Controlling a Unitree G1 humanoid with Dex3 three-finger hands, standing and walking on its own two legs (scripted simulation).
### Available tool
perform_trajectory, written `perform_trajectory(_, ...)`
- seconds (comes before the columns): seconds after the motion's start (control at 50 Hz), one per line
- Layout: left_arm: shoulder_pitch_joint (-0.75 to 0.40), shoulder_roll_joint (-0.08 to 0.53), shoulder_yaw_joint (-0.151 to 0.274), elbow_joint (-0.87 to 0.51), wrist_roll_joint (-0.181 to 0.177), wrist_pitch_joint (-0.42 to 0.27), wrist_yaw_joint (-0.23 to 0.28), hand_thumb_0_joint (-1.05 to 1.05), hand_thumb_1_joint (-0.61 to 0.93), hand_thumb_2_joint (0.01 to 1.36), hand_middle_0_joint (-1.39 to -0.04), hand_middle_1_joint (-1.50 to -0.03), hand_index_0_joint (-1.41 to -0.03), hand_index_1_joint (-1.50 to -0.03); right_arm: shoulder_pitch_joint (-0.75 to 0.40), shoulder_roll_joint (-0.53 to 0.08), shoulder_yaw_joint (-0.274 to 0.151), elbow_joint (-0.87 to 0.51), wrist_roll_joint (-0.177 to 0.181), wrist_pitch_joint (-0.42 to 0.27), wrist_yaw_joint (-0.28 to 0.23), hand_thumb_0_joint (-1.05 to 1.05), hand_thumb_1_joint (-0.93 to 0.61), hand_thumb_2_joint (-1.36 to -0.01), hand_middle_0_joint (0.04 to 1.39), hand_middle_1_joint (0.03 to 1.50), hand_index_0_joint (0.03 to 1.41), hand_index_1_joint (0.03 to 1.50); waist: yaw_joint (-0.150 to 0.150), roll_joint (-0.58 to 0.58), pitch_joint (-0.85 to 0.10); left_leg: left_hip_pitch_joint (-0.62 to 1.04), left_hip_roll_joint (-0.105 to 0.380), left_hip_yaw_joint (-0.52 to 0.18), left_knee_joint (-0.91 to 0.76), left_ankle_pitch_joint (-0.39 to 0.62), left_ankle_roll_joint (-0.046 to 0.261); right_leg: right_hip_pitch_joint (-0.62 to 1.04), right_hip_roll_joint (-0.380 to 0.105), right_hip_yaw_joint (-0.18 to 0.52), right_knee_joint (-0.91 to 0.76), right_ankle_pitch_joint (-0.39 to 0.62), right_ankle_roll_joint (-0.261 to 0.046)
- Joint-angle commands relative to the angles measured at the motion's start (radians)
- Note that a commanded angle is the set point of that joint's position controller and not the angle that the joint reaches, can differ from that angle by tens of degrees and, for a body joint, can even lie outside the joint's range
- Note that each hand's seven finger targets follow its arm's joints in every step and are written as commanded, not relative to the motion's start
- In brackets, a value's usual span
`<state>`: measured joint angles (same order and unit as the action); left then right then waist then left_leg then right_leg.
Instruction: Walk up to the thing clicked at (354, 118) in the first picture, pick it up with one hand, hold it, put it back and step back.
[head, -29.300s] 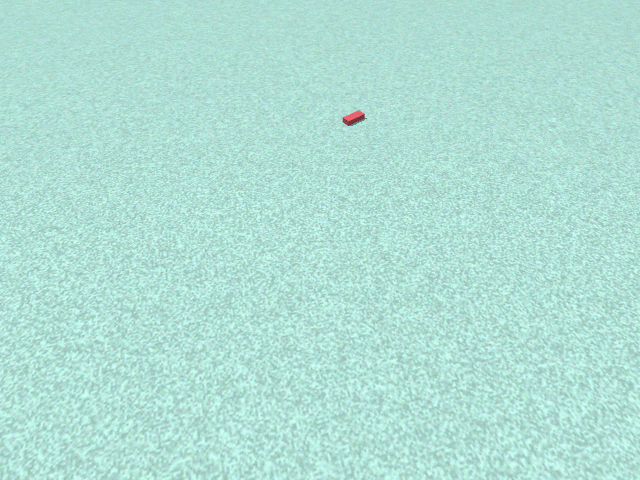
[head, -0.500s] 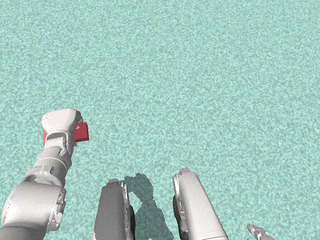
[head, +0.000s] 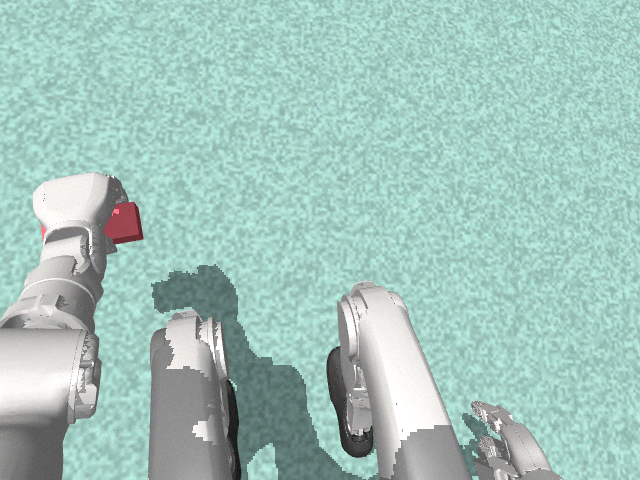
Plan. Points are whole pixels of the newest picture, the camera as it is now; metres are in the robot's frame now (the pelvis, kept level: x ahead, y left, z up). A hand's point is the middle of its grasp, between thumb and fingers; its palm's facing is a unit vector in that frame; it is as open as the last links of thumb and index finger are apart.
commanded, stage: crouch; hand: left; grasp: from above
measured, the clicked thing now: (94, 228) +0.46 +0.26 -0.20
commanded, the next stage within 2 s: lower in 0.72 s
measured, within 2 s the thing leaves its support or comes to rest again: neither
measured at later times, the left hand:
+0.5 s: hand (113, 231) +0.46 +0.24 -0.23, palm faces -0.45 -0.06 -0.89, open 7.7 cm
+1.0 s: hand (119, 234) +0.47 +0.24 -0.27, palm faces -0.47 -0.07 -0.88, open 7.7 cm
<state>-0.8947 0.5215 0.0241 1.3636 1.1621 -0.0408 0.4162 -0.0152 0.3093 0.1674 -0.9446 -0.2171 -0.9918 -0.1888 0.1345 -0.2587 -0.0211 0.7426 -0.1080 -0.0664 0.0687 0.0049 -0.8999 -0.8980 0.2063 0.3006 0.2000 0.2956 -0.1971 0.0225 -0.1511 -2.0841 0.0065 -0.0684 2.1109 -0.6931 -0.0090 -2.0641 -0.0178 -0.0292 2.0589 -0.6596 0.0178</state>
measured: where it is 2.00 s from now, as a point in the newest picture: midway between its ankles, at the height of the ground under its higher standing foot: (289, 436)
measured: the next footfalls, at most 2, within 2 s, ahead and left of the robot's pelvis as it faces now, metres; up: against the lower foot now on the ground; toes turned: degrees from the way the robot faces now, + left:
none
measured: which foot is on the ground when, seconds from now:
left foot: down 0.00-1.00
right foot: down 0.00-1.00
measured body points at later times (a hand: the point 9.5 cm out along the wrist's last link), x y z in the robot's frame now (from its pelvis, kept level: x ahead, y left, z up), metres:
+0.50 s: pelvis -0.01 +0.00 -0.07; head +0.22 +0.04 +0.32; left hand +0.48 +0.24 -0.18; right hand +0.03 -0.27 -0.18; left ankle +0.07 +0.12 -0.39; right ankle +0.09 -0.13 -0.39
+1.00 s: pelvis +0.00 +0.00 -0.09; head +0.24 +0.05 +0.28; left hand +0.49 +0.24 -0.22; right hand +0.02 -0.27 -0.20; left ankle +0.07 +0.12 -0.39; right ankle +0.09 -0.13 -0.39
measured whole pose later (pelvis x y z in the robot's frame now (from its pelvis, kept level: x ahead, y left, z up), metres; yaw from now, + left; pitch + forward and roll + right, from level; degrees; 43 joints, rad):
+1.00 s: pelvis +0.00 +0.00 -0.09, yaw -3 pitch +35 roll -7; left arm -1.04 0.67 0.07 1.62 1.23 -0.12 0.47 -0.02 0.32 0.16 -0.93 -0.22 -0.97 -0.21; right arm 0.16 -0.29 0.08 0.76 -0.17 -0.09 0.14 0.00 -0.91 -0.90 0.21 0.30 0.20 0.30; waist -0.27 -0.01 -0.05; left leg -2.32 0.00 -0.12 2.42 -0.72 -0.01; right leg -2.28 0.00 -0.06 2.33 -0.66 0.03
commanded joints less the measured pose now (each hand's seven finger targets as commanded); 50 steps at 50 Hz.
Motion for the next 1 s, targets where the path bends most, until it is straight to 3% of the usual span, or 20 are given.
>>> perform_trajectory(0.0, -0.379, 0.232, 0.024, -0.139, -0.014, -0.011, 0.036, 0.0, 0.865, 0.417, -1.218, -0.315, -1.238, -0.298, 0.217, -0.192, -0.067, -0.018, -0.003, -0.011, 0.003, 0.0, -0.896, -0.9, 0.2, 0.3, 0.2, 0.3, -0.036, 0.168, -0.695, 0.418, -0.021, 0.072, -0.167, 0.223, 0.039, 0.413, 0.035, -0.044, -0.214, 0.248, -0.044)
perform_trajectory(0.04, -0.352, 0.219, 0.018, -0.1, -0.01, -0.019, 0.029, 0.0, 0.856, 0.417, -1.219, -0.311, -1.235, -0.297, 0.214, -0.19, -0.065, -0.013, -0.006, -0.009, 0.007, 0.0, -0.896, -0.9, 0.2, 0.3, 0.2, 0.3, -0.033, 0.166, -0.671, 0.402, -0.019, 0.069, -0.152, 0.225, 0.036, 0.391, 0.037, -0.05, -0.187, 0.245, -0.047)
perform_trajectory(0.12, -0.379, 0.266, 0.03, -0.09, 0.008, -0.031, 0.032, 0.0, 0.82, 0.437, -1.205, -0.314, -1.214, -0.308, 0.203, -0.199, -0.062, -0.013, -0.006, -0.005, 0.012, 0.0, -0.899, -0.901, 0.2, 0.3, 0.2, 0.3, -0.026, 0.187, -0.677, 0.385, -0.02, 0.066, -0.124, 0.217, 0.033, 0.347, 0.043, -0.06, -0.144, 0.226, -0.053)
perform_trajectory(0.16, -0.4, 0.245, 0.025, -0.065, 0.015, -0.036, 0.036, 0.0, 0.809, 0.459, -1.198, -0.317, -1.202, -0.315, 0.211, -0.204, -0.058, -0.009, -0.01, -0.006, 0.017, 0.0, -0.896, -0.9, 0.2, 0.3, 0.2, 0.3, -0.047, 0.189, -0.646, 0.367, -0.019, 0.059, -0.112, 0.21, 0.033, 0.302, 0.043, -0.069, -0.123, 0.22, -0.054)
perform_trajectory(0.18, -0.403, 0.268, 0.035, -0.062, 0.02, -0.037, 0.04, 0.0, 0.798, 0.431, -1.182, -0.318, -1.192, -0.31, 0.205, -0.208, -0.058, -0.01, -0.01, -0.006, 0.017, 0.0, -0.897, -0.9, 0.2, 0.3, 0.2, 0.3, -0.032, 0.198, -0.658, 0.365, -0.021, 0.061, -0.108, 0.203, 0.033, 0.297, 0.044, -0.069, -0.115, 0.211, -0.056)
perform_trajectory(0.22, -0.393, 0.243, 0.025, -0.019, 0.018, -0.039, 0.043, 0.0, 0.78, 0.393, -1.16, -0.302, -1.176, -0.288, 0.211, -0.21, -0.053, -0.011, -0.014, -0.01, 0.023, 0.0, -0.896, -0.899, 0.2, 0.3, 0.2, 0.3, -0.053, 0.189, -0.611, 0.348, -0.019, 0.055, -0.104, 0.181, 0.032, 0.261, 0.041, -0.079, -0.102, 0.188, -0.056)
perform_trajectory(0.26, -0.441, 0.288, 0.042, -0.049, 0.029, -0.045, 0.052, 0.0, 0.756, 0.375, -1.146, -0.294, -1.161, -0.281, 0.21, -0.22, -0.05, -0.005, -0.016, -0.009, 0.023, 0.0, -0.896, -0.9, 0.2, 0.3, 0.2, 0.3, -0.039, 0.214, -0.657, 0.345, -0.022, 0.059, -0.09, 0.183, 0.033, 0.263, 0.044, -0.08, -0.086, 0.193, -0.058)
perform_trajectory(0.32, -0.407, 0.263, 0.034, 0.014, 0.038, -0.04, 0.058, 0.0, 0.783, 0.386, -1.159, -0.319, -1.179, -0.3, 0.219, -0.218, -0.039, -0.001, -0.019, -0.011, 0.03, 0.0, -0.899, -0.9, 0.2, 0.3, 0.2, 0.3, -0.049, 0.225, -0.633, 0.356, -0.022, 0.051, -0.078, 0.197, 0.026, 0.231, 0.039, -0.087, -0.057, 0.2, -0.06)
perform_trajectory(0.34, -0.467, 0.288, 0.04, -0.03, 0.04, -0.045, 0.062, 0.0, 0.779, 0.391, -1.154, -0.322, -1.173, -0.304, 0.215, -0.224, -0.041, 0.002, -0.02, -0.01, 0.03, 0.0, -0.897, -0.899, 0.2, 0.3, 0.2, 0.3, -0.048, 0.24, -0.666, 0.357, -0.02, 0.052, -0.065, 0.195, 0.028, 0.224, 0.044, -0.09, -0.046, 0.2, -0.062)
perform_trajectory(0.46, -0.479, 0.296, 0.039, 0.059, 0.043, -0.051, 0.077, 0.0, 0.76, 0.401, -1.161, -0.312, -1.171, -0.305, 0.219, -0.231, -0.023, 0.012, -0.031, -0.016, 0.033, 0.0, -0.9, -0.9, 0.2, 0.3, 0.2, 0.3, -0.072, 0.22, -0.589, 0.281, -0.026, 0.052, -0.035, 0.124, 0.032, 0.174, 0.043, -0.095, -0.025, 0.137, -0.061)
perform_trajectory(0.52, -0.486, 0.315, 0.043, 0.067, 0.041, -0.053, 0.077, 0.0, 0.775, 0.384, -1.155, -0.32, -1.173, -0.303, 0.228, -0.237, -0.016, 0.012, -0.034, -0.022, 0.038, 0.0, -0.899, -0.898, 0.2, 0.3, 0.2, 0.3, -0.072, 0.222, -0.605, 0.281, -0.024, 0.051, -0.014, 0.133, 0.032, 0.175, 0.044, -0.1, -0.011, 0.142, -0.06)
perform_trajectory(0.54, -0.482, 0.303, 0.035, 0.084, 0.041, -0.056, 0.076, 0.0, 0.768, 0.386, -1.155, -0.319, -1.171, -0.305, 0.227, -0.238, -0.012, 0.011, -0.039, -0.023, 0.039, 0.0, -0.9, -0.899, 0.2, 0.3, 0.2, 0.3, -0.085, 0.209, -0.579, 0.258, -0.026, 0.056, -0.002, 0.127, 0.036, 0.181, 0.045, -0.098, -0.014, 0.142, -0.058)
perform_trajectory(0.58, -0.494, 0.34, 0.056, 0.062, 0.046, -0.06, 0.08, 0.0, 0.768, 0.381, -1.149, -0.326, -1.168, -0.308, 0.237, -0.247, -0.006, 0.015, -0.041, -0.025, 0.041, 0.0, -0.899, -0.898, 0.2, 0.3, 0.2, 0.3, -0.073, 0.212, -0.59, 0.25, -0.027, 0.056, 0.005, 0.134, 0.036, 0.186, 0.042, -0.098, -0.007, 0.149, -0.057)
perform_trajectory(0.78, -0.478, 0.347, 0.054, 0.079, 0.058, -0.072, 0.082, 0.0, 0.783, 0.344, -1.166, -0.309, -1.185, -0.291, 0.249, -0.256, 0.009, 0.008, -0.05, -0.031, 0.057, 0.0, -0.902, -0.899, 0.2, 0.3, 0.2, 0.3, -0.092, 0.223, -0.571, 0.215, -0.025, 0.057, 0.043, 0.143, 0.038, 0.191, 0.048, -0.109, 0.017, 0.169, -0.052)
perform_trajectory(0.8, -0.47, 0.364, 0.063, 0.056, 0.053, -0.074, 0.085, 0.0, 0.78, 0.313, -1.151, -0.317, -1.18, -0.288, 0.244, -0.258, 0.008, 0.012, -0.047, -0.029, 0.057, 0.0, -0.903, -0.899, 0.2, 0.3, 0.2, 0.3, -0.068, 0.237, -0.597, 0.223, -0.024, 0.059, 0.047, 0.162, 0.037, 0.202, 0.05, -0.107, 0.018, 0.188, -0.051)
perform_trajectory(0.86, -0.445, 0.333, 0.05, 0.093, 0.055, -0.067, 0.088, 0.0, 0.78, 0.383, -1.178, -0.336, -1.19, -0.325, 0.247, -0.257, 0.012, 0.015, -0.047, -0.028, 0.062, 0.0, -0.904, -0.899, 0.2, 0.3, 0.2, 0.3, -0.084, 0.234, -0.595, 0.242, -0.021, 0.051, 0.061, 0.202, 0.034, 0.192, 0.05, -0.115, 0.038, 0.228, -0.051)
perform_trajectory(0.88, -0.458, 0.335, 0.047, 0.127, 0.057, -0.069, 0.089, 0.0, 0.786, 0.378, -1.189, -0.327, -1.199, -0.319, 0.248, -0.259, 0.017, 0.02, -0.051, -0.029, 0.065, 0.0, -0.905, -0.9, 0.2, 0.3, 0.2, 0.3, -0.099, 0.218, -0.569, 0.214, -0.021, 0.046, 0.066, 0.192, 0.036, 0.185, 0.053, -0.118, 0.043, 0.224, -0.051)
perform_trajectory(0.92, -0.456, 0.366, 0.066, 0.134, 0.06, -0.075, 0.099, 0.0, 0.763, 0.392, -1.182, -0.315, -1.183, -0.316, 0.246, -0.271, 0.017, 0.014, -0.048, -0.029, 0.064, 0.0, -0.904, -0.899, 0.2, 0.3, 0.2, 0.3, -0.091, 0.218, -0.558, 0.21, -0.023, 0.036, 0.065, 0.191, 0.035, 0.159, 0.049, -0.126, 0.051, 0.215, -0.053)
perform_trajectory(0.96, -0.464, 0.336, 0.045, 0.161, 0.062, -0.083, 0.1, 0.0, 0.766, 0.414, -1.194, -0.318, -1.19, -0.324, 0.251, -0.263, 0.029, 0.016, -0.06, -0.034, 0.069, 0.0, -0.905, -0.9, 0.2, 0.3, 0.2, 0.3, -0.116, 0.216, -0.527, 0.196, -0.021, 0.036, 0.079, 0.182, 0.036, 0.166, 0.053, -0.128, 0.056, 0.215, -0.051)
perform_trajectory(0.98, -0.476, 0.364, 0.06, 0.144, 0.071, -0.089, 0.106, 0.0, 0.77, 0.391, -1.179, -0.326, -1.184, -0.322, 0.251, -0.275, 0.029, 0.02, -0.061, -0.036, 0.07, 0.0, -0.904, -0.899, 0.2, 0.3, 0.2, 0.3, -0.11, 0.225, -0.543, 0.207, -0.022, 0.031, 0.077, 0.19, 0.035, 0.16, 0.052, -0.133, 0.06, 0.219, -0.051)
